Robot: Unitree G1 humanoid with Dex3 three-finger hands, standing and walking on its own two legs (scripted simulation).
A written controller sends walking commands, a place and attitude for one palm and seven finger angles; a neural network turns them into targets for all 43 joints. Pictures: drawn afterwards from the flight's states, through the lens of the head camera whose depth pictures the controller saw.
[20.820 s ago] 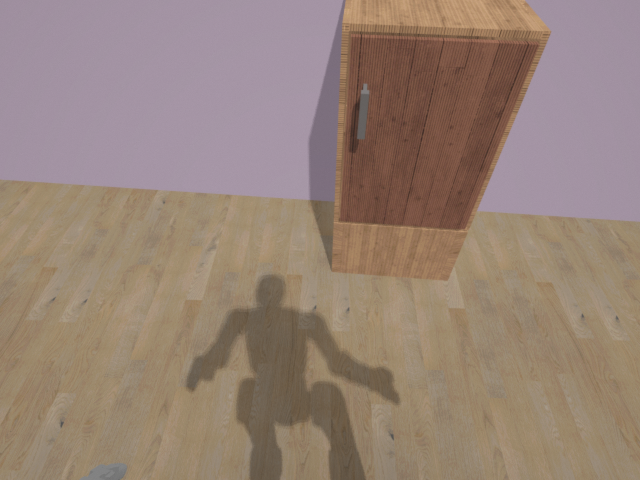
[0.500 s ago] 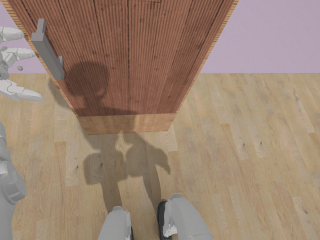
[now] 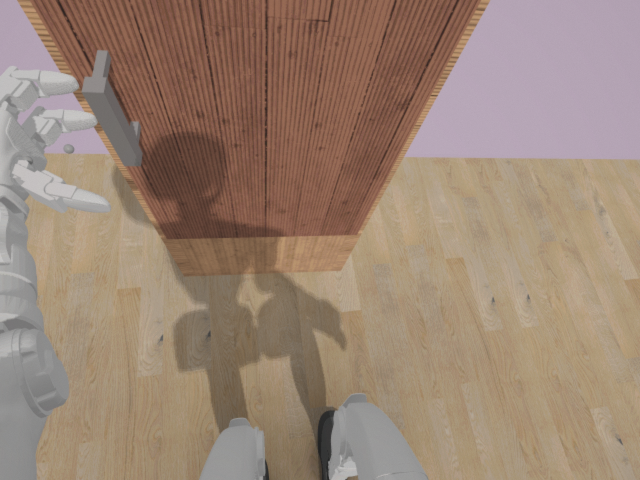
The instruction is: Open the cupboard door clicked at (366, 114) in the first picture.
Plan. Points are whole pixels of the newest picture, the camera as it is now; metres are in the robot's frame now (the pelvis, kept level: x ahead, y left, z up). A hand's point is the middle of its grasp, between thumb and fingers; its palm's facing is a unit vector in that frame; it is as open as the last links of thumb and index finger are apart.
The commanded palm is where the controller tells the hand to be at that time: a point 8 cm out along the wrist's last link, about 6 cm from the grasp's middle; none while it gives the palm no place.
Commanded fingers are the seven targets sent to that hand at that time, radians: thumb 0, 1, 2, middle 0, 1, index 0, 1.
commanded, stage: slide the fingers in behind the handle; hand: left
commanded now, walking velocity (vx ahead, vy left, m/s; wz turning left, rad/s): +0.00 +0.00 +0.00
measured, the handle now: (118, 113) +0.53 +0.22 +0.06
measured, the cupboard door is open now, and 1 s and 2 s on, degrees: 0 0 0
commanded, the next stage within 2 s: close the thumb around the handle in 1.42 s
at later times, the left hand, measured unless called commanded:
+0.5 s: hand (96, 149) +0.48 +0.23 +0.05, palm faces +0.02 -1.00 -0.03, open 13.9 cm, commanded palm +0.46 +0.27 +0.05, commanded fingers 0.00 -0.50 0.30 -0.30 -1.20 -0.30 -1.20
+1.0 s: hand (126, 153) +0.48 +0.20 +0.05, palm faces -0.02 -1.00 -0.01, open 14.0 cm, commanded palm +0.46 +0.23 +0.05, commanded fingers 0.00 -0.50 0.30 -0.30 -1.20 -0.30 -1.20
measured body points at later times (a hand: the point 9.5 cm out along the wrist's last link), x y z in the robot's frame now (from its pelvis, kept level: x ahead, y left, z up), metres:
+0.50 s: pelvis +0.00 -0.01 +0.00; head +0.15 +0.02 +0.42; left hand +0.47 +0.29 +0.06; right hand +0.03 -0.27 -0.10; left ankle -0.03 +0.07 -0.65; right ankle +0.05 -0.12 -0.65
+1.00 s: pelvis +0.00 +0.00 +0.01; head +0.14 +0.03 +0.43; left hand +0.47 +0.25 +0.06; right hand +0.04 -0.27 -0.10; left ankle -0.03 +0.07 -0.65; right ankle +0.05 -0.12 -0.65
